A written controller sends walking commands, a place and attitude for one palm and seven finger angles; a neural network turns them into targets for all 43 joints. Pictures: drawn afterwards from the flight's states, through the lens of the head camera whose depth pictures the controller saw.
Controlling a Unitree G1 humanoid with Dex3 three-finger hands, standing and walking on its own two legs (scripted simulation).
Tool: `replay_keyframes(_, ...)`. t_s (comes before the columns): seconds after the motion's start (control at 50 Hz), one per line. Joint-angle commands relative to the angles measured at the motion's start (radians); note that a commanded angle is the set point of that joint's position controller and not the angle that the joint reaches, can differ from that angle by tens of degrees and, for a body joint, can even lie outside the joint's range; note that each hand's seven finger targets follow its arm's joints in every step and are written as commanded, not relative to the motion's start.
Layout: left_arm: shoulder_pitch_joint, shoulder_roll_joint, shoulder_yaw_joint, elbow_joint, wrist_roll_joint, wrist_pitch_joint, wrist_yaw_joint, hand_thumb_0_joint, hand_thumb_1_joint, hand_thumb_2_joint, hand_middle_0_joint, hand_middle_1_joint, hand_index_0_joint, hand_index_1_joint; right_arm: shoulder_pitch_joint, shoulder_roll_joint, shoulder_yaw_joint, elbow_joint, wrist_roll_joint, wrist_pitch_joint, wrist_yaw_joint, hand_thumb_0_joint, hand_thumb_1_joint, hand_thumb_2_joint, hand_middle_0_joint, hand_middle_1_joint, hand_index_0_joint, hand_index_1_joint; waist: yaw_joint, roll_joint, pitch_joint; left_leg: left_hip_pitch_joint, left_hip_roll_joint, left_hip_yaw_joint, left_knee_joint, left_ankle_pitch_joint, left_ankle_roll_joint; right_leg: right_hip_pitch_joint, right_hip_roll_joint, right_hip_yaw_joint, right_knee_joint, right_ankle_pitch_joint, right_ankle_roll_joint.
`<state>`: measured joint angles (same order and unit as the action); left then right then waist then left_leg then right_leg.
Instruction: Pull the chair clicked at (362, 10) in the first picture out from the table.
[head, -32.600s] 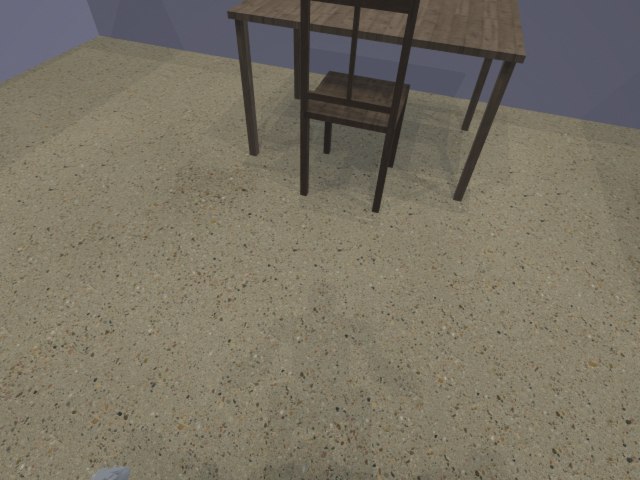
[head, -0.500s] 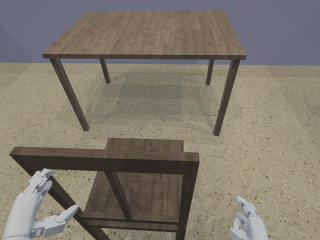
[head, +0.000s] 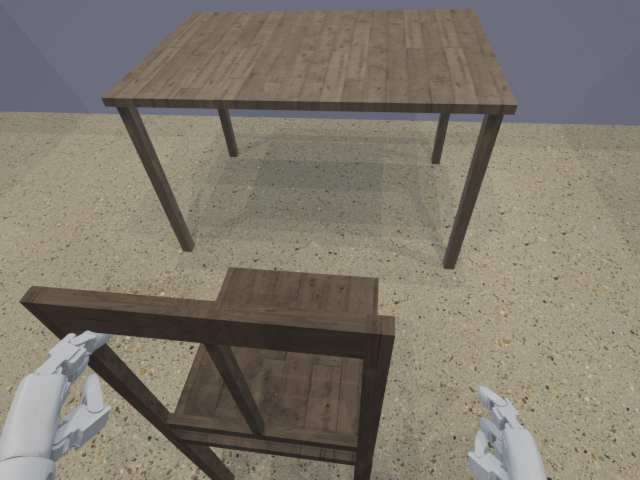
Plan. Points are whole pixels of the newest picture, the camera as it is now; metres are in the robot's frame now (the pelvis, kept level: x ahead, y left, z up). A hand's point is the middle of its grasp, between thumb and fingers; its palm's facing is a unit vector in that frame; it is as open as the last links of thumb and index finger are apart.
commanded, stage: draw the hand back to the body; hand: left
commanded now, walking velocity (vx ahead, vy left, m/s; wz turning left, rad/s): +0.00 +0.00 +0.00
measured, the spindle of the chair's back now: (240, 392) +0.24 +0.17 -0.07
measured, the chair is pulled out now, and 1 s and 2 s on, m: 0.62 0.64 0.64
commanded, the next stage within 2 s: step back with the hand held close in 0.04 s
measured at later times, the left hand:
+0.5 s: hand (95, 430) +0.13 +0.26 +0.07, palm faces +0.15 -0.82 -0.55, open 6.8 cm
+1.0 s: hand out of the picture +0.09 +0.28 +0.21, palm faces +0.54 -0.71 -0.46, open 7.2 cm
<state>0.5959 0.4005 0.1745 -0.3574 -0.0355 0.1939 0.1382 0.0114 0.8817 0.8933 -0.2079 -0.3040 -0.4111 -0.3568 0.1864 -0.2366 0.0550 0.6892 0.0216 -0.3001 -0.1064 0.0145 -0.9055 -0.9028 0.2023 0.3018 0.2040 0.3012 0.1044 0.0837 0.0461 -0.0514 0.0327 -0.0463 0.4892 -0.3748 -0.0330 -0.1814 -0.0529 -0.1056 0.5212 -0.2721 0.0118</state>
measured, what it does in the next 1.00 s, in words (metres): shifts its weight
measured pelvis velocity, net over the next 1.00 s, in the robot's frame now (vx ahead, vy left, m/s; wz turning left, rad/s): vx -0.11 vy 0.01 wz -0.02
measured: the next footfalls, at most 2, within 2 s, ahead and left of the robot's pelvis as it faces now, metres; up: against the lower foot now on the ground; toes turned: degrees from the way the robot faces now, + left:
right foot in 1.32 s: -0.16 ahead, -0.10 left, +0.00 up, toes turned -2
left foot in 1.72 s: -0.17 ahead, +0.15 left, +0.00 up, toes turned -1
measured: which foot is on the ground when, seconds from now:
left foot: down 0.00-1.00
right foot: down 0.00-1.00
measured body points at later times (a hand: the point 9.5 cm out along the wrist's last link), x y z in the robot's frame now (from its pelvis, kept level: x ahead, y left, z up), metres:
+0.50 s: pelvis -0.05 +0.00 +0.00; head +0.01 +0.00 +0.45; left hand +0.12 +0.30 +0.10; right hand +0.14 -0.23 -0.08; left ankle -0.06 +0.14 -0.73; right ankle +0.01 -0.13 -0.73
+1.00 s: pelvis -0.11 +0.01 -0.01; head -0.11 +0.00 +0.44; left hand +0.06 +0.31 +0.23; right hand +0.05 -0.23 -0.10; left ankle -0.07 +0.14 -0.73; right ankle +0.01 -0.12 -0.73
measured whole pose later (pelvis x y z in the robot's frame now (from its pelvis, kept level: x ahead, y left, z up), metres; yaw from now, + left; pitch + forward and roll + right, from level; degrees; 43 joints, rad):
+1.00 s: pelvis -0.11 +0.01 -0.01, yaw -1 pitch -1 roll +0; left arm 0.49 0.43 0.48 -0.51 -0.03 -0.18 0.20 0.01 0.89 0.90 -0.25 -0.33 -0.25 -0.32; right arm 0.24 -0.23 0.01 0.66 0.02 -0.14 -0.10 0.01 -0.90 -0.90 0.20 0.30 0.21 0.30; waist 0.02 0.03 -0.01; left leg -0.33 0.03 -0.02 0.62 -0.29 -0.01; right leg -0.41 -0.06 -0.07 0.52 -0.13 0.01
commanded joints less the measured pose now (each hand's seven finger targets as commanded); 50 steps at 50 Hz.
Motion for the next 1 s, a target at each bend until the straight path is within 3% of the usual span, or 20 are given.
replay_keyframes(0.0, -0.312, 0.266, 0.296, -0.550, 0.013, -0.241, 0.091, 0.000, 0.900, 0.900, -0.200, -0.300, -0.200, -0.300, -0.107, -0.089, -0.029, -0.155, 0.002, -0.057, -0.010, 0.000, -0.900, -0.900, 0.200, 0.300, 0.200, 0.300, -0.026, 0.150, -0.201, -0.068, 0.005, 0.020, -0.064, 0.478, 0.024, 0.145, -0.028, 0.043, -0.037, 0.338, -0.036)
replay_keyframes(0.08, -0.313, 0.287, 0.317, -0.532, 0.015, -0.237, 0.093, 0.000, 0.900, 0.900, -0.200, -0.300, -0.200, -0.300, -0.105, -0.092, -0.031, -0.154, 0.001, -0.055, -0.009, 0.000, -0.900, -0.900, 0.200, 0.300, 0.200, 0.300, -0.024, 0.145, -0.222, -0.068, 0.009, 0.012, -0.070, 0.461, 0.022, 0.151, -0.030, 0.040, -0.037, 0.303, -0.034)
replay_keyframes(0.14, -0.343, 0.243, 0.264, -0.563, 0.013, -0.245, 0.087, 0.000, 0.900, 0.900, -0.200, -0.300, -0.200, -0.300, -0.109, -0.089, -0.023, -0.157, 0.000, -0.060, -0.006, 0.000, -0.900, -0.900, 0.200, 0.300, 0.200, 0.300, -0.032, 0.129, -0.213, -0.061, 0.007, 0.018, -0.067, 0.473, 0.023, 0.144, -0.026, 0.035, -0.034, 0.327, -0.034)
replay_keyframes(0.16, -0.511, 0.409, 0.391, -0.537, -0.033, -0.289, 0.063, 0.000, 0.900, 0.900, -0.200, -0.300, -0.200, -0.300, -0.062, -0.115, -0.057, -0.229, 0.039, 0.004, -0.017, 0.000, -0.900, -0.900, 0.200, 0.300, 0.200, 0.300, -0.064, -0.001, -0.041, -0.089, 0.040, 0.001, -0.074, 0.429, 0.031, 0.025, -0.059, 0.160, -0.081, 0.467, -0.041)
replay_keyframes(0.18, -0.563, 0.401, 0.378, -0.524, -0.021, -0.294, 0.049, 0.000, 0.900, 0.900, -0.200, -0.300, -0.200, -0.300, -0.063, -0.106, -0.053, -0.233, 0.035, 0.035, -0.021, 0.000, -0.900, -0.900, 0.200, 0.300, 0.200, 0.300, -0.070, 0.035, -0.098, -0.079, 0.042, -0.006, -0.100, 0.373, 0.029, 0.056, -0.084, 0.162, -0.078, 0.486, -0.048)
replay_keyframes(0.2, -0.475, 0.337, 0.339, -0.486, -0.028, -0.285, 0.048, 0.000, 0.900, 0.900, -0.200, -0.300, -0.200, -0.300, -0.089, -0.093, -0.055, -0.238, 0.035, 0.044, -0.027, 0.000, -0.900, -0.900, 0.200, 0.300, 0.200, 0.300, -0.073, 0.013, -0.067, -0.087, 0.038, 0.005, -0.098, 0.396, 0.028, 0.056, -0.087, 0.146, -0.074, 0.533, -0.042)
replay_keyframes(0.22, -0.434, 0.310, 0.324, -0.478, -0.031, -0.283, 0.047, 0.000, 0.900, 0.900, -0.200, -0.300, -0.200, -0.300, -0.078, -0.099, -0.056, -0.240, 0.033, 0.057, -0.026, 0.000, -0.900, -0.900, 0.200, 0.300, 0.200, 0.300, -0.074, 0.039, -0.112, -0.055, 0.039, 0.011, -0.098, 0.451, 0.025, 0.086, -0.089, 0.141, -0.053, 0.571, -0.040)
replay_keyframes(0.28, -0.351, 0.316, 0.325, -0.524, -0.029, -0.295, 0.058, 0.000, 0.900, 0.900, -0.200, -0.300, -0.200, -0.300, -0.091, -0.107, -0.059, -0.261, 0.028, 0.091, -0.026, 0.000, -0.900, -0.900, 0.200, 0.300, 0.200, 0.300, -0.062, 0.180, -0.255, 0.016, 0.060, 0.000, -0.086, 0.630, 0.028, 0.155, -0.092, 0.122, -0.002, 0.602, -0.033)
replay_keyframes(0.3, -0.304, 0.309, 0.322, -0.555, -0.029, -0.301, 0.062, 0.000, 0.900, 0.900, -0.200, -0.300, -0.200, -0.300, -0.094, -0.102, -0.060, -0.270, 0.028, 0.103, -0.023, 0.000, -0.900, -0.900, 0.200, 0.300, 0.200, 0.300, -0.060, 0.194, -0.271, 0.015, 0.067, -0.002, -0.079, 0.673, 0.033, 0.166, -0.087, 0.120, 0.010, 0.605, -0.032)
replay_keyframes(0.38, -0.165, 0.331, 0.364, -0.617, -0.034, -0.315, 0.067, 0.000, 0.900, 0.900, -0.200, -0.300, -0.200, -0.300, -0.116, -0.091, -0.070, -0.290, 0.031, 0.125, -0.016, 0.000, -0.900, -0.900, 0.200, 0.300, 0.200, 0.300, -0.051, 0.128, -0.347, -0.026, 0.075, -0.019, -0.072, 0.647, 0.041, 0.207, -0.079, 0.105, 0.048, 0.568, -0.024)
replay_keyframes(0.46, -0.116, 0.340, 0.395, -0.651, -0.038, -0.320, 0.073, 0.000, 0.900, 0.900, -0.200, -0.300, -0.200, -0.300, -0.096, -0.084, -0.080, -0.295, 0.027, 0.146, -0.023, 0.000, -0.900, -0.900, 0.200, 0.300, 0.200, 0.300, -0.055, 0.087, -0.290, -0.149, 0.085, -0.035, -0.061, 0.515, 0.043, 0.190, -0.095, 0.101, 0.036, 0.554, -0.021)
replay_keyframes(0.56, -0.120, 0.360, 0.420, -0.647, -0.038, -0.337, 0.079, 0.000, 0.900, 0.900, -0.200, -0.300, -0.200, -0.300, -0.063, -0.085, -0.082, -0.278, 0.023, 0.137, -0.035, 0.000, -0.900, -0.900, 0.200, 0.300, 0.200, 0.300, -0.060, 0.108, -0.210, -0.289, 0.078, -0.061, -0.099, 0.182, 0.053, 0.136, -0.091, 0.130, -0.001, 0.336, -0.012)
replay_keyframes(0.62, -0.137, 0.379, 0.446, -0.626, -0.027, -0.357, 0.085, 0.000, 0.900, 0.900, -0.200, -0.300, -0.200, -0.300, -0.040, -0.088, -0.081, -0.260, 0.015, 0.122, -0.040, 0.000, -0.900, -0.900, 0.200, 0.300, 0.200, 0.300, -0.062, 0.116, -0.157, -0.389, 0.079, -0.065, -0.123, -0.037, 0.068, 0.103, -0.078, 0.164, -0.032, 0.097, -0.004)
replay_keyframes(0.66, -0.143, 0.377, 0.453, -0.619, -0.020, -0.370, 0.086, 0.000, 0.900, 0.900, -0.200, -0.300, -0.200, -0.300, -0.018, -0.091, -0.078, -0.251, 0.008, 0.108, -0.040, 0.000, -0.900, -0.900, 0.200, 0.300, 0.200, 0.300, -0.062, 0.094, -0.162, -0.423, 0.069, -0.069, -0.118, -0.104, 0.073, 0.106, -0.078, 0.173, -0.049, 0.023, -0.005)
replay_keyframes(0.68, -0.127, 0.386, 0.460, -0.599, -0.021, -0.375, 0.085, 0.000, 0.900, 0.900, -0.200, -0.300, -0.200, -0.300, -0.035, -0.090, -0.079, -0.238, 0.011, 0.099, -0.041, 0.000, -0.900, -0.900, 0.200, 0.300, 0.200, 0.300, -0.066, 0.118, -0.155, -0.423, 0.065, -0.055, -0.117, -0.143, 0.077, 0.090, -0.078, 0.187, -0.064, -0.017, -0.005)
replay_keyframes(0.72, -0.158, 0.394, 0.463, -0.624, -0.013, -0.393, 0.086, 0.000, 0.900, 0.900, -0.200, -0.300, -0.200, -0.300, -0.001, -0.097, -0.076, -0.240, -0.001, 0.087, -0.039, 0.000, -0.900, -0.900, 0.200, 0.300, 0.200, 0.300, -0.067, 0.074, -0.150, -0.439, 0.049, -0.062, -0.083, -0.202, 0.079, 0.056, -0.091, 0.210, -0.105, -0.108, -0.011)
replay_keyframes(0.8, -0.134, 0.323, 0.449, -0.506, -0.012, -0.416, 0.091, 0.000, 0.900, 0.900, -0.200, -0.300, -0.200, -0.300, 0.008, -0.090, -0.066, -0.202, -0.013, 0.065, -0.034, 0.000, -0.900, -0.900, 0.200, 0.300, 0.200, 0.300, -0.077, -0.014, -0.160, -0.309, 0.014, -0.022, 0.024, -0.165, 0.061, -0.108, -0.133, 0.225, -0.211, -0.253, -0.037)
replay_keyframes(0.86, -0.125, 0.255, 0.424, -0.377, -0.005, -0.411, 0.091, 0.000, 0.900, 0.900, -0.200, -0.300, -0.200, -0.300, -0.003, -0.104, -0.077, -0.174, -0.021, 0.078, -0.023, 0.000, -0.900, -0.900, 0.200, 0.300, 0.200, 0.300, -0.092, -0.097, -0.153, -0.251, 0.011, -0.013, 0.076, -0.089, 0.052, -0.183, -0.152, 0.218, -0.225, -0.214, -0.053)
replay_keyframes(0.9, -0.071, 0.168, 0.381, -0.227, -0.005, -0.393, 0.082, 0.000, 0.900, 0.900, -0.200, -0.300, -0.200, -0.300, -0.014, -0.094, -0.077, -0.169, -0.011, 0.093, -0.013, 0.000, -0.900, -0.900, 0.200, 0.300, 0.200, 0.300, -0.100, -0.074, -0.129, -0.299, 0.029, -0.017, 0.010, -0.086, 0.059, -0.159, -0.119, 0.179, -0.199, -0.201, -0.033)
replay_keyframes(0.98, -0.106, 0.145, 0.344, -0.119, 0.010, -0.361, 0.071, 0.000, 0.900, 0.900, -0.200, -0.300, -0.200, -0.300, -0.063, -0.100, -0.105, -0.188, 0.013, 0.135, 0.001, 0.000, -0.900, -0.900, 0.200, 0.300, 0.200, 0.300, -0.106, -0.127, -0.009, -0.444, 0.055, -0.028, -0.038, -0.162, 0.074, -0.192, -0.092, 0.194, -0.188, -0.293, -0.024)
